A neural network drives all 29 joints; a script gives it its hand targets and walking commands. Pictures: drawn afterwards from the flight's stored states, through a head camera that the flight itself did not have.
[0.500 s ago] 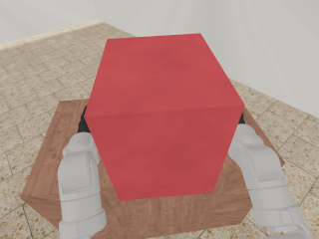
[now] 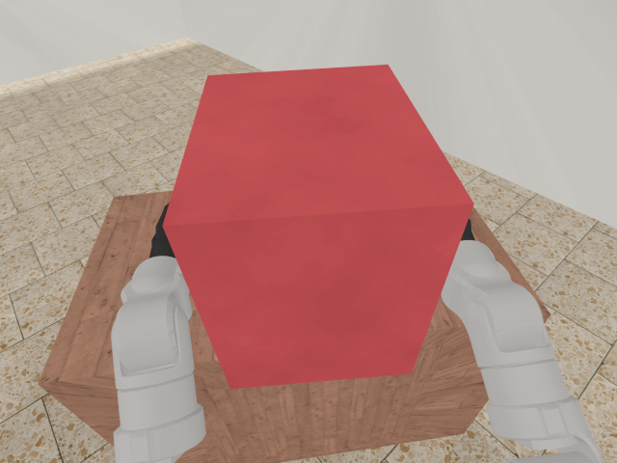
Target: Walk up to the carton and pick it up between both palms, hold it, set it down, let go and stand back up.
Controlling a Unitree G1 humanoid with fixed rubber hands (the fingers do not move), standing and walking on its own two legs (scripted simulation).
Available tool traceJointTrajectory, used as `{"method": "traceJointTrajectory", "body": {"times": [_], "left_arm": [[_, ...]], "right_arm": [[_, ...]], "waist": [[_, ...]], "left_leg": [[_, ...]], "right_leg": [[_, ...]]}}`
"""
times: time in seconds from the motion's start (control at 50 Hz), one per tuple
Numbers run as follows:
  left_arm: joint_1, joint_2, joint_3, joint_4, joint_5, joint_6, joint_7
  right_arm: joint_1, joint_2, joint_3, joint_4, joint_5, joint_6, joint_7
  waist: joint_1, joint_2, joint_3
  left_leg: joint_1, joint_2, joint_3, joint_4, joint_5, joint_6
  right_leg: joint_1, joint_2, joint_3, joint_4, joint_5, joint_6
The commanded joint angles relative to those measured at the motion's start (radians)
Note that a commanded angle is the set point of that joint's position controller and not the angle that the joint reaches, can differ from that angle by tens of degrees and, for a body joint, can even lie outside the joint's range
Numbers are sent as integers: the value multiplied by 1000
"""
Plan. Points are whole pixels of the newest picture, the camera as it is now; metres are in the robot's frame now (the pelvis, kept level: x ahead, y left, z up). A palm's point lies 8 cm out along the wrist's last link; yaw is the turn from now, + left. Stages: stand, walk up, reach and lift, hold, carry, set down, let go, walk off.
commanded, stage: hold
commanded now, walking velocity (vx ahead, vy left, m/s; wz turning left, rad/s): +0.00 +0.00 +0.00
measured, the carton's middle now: (310, 225) +0.39 +0.00 +0.15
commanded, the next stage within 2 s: set down in 0.68 s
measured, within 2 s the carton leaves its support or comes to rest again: neither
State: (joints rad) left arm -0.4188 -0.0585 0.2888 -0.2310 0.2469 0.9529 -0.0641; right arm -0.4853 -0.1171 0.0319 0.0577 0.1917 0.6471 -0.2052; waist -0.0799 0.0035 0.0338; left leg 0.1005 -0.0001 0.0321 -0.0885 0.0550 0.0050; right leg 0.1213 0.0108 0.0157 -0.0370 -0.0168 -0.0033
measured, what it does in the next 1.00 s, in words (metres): stands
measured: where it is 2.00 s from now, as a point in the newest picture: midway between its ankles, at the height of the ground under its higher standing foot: outside the picture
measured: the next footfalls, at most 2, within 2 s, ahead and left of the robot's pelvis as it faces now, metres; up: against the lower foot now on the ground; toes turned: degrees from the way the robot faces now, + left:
none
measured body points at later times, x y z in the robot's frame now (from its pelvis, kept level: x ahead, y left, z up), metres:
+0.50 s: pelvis +0.00 +0.00 +0.00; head -0.01 +0.00 +0.45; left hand +0.34 +0.17 +0.16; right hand +0.35 -0.16 +0.16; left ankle +0.01 +0.11 -0.76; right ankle -0.02 -0.11 -0.76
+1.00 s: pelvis +0.00 +0.01 +0.00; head +0.01 +0.00 +0.45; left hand +0.38 +0.15 +0.15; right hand +0.36 -0.18 +0.15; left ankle +0.01 +0.11 -0.76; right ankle -0.02 -0.11 -0.76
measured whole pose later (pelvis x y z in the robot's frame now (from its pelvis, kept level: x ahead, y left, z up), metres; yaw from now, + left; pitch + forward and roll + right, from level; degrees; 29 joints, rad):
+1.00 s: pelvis +0.00 +0.01 +0.00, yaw -1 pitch -1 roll +0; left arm -0.50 -0.08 0.32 -0.09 0.27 0.87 -0.06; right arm -0.52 -0.09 -0.04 0.14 0.11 0.59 -0.16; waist -0.10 0.01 0.02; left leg 0.05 -0.01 0.04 -0.09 0.06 0.01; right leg 0.07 0.00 0.02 -0.05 0.00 0.00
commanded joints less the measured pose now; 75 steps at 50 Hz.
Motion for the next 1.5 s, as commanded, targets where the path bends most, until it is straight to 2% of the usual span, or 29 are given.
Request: {"method": "traceJointTrajectory", "body": {"times": [0.0,0.66,0.68,0.7,0.8,0.94,1.06,1.24,1.48], "left_arm": [[-595,-339,-450,-197,-199,-70,-150],[-597,-338,-450,-195,-198,-72,-150],[-648,-337,-479,-175,-219,-82,-160],[-645,-333,-459,-148,-212,-89,-163],[-654,-333,-409,-78,-175,-126,-163],[-665,-358,-376,-53,-152,-156,-140],[-666,-373,-391,-57,-156,-171,-123],[-662,-362,-384,-14,-152,-200,-129],[-688,-364,-330,65,-131,-285,-134]], "right_arm": [[-639,396,351,-292,109,-87,94],[-639,397,352,-288,109,-89,93],[-642,380,290,-291,72,-92,81],[-647,377,282,-278,57,-93,80],[-653,390,260,-212,27,-110,102],[-702,408,276,-190,15,-146,149],[-707,414,278,-171,7,-180,171],[-677,420,246,-108,-27,-211,172],[-709,454,235,-60,-84,-263,198]], "waist": [[1,9,-441],[1,9,-443],[-65,0,-434],[-47,2,-432],[-29,13,-422],[-1,5,-514],[-11,9,-553],[-32,22,-514],[-11,-9,-553]], "left_leg": [[188,1,-6,60,227,-2],[188,1,-6,60,230,-3],[164,-5,6,63,196,2],[151,-8,3,53,170,5],[125,-6,4,27,103,18],[184,0,-3,32,196,14],[242,-3,-9,58,296,1],[209,-17,-10,57,288,2],[113,-23,-14,8,244,28]], "right_leg": [[60,19,-10,63,278,88],[61,19,-10,64,283,88],[46,17,-9,52,296,89],[36,15,-15,57,283,90],[18,17,-26,54,224,91],[18,32,-34,56,281,86],[9,42,-34,61,368,86],[31,38,-34,70,429,94],[113,31,-41,94,498,107]]}}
